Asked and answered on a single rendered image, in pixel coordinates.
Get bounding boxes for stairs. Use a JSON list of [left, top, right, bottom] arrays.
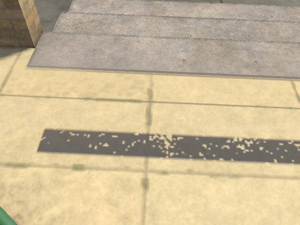
[[52, 0, 300, 42]]

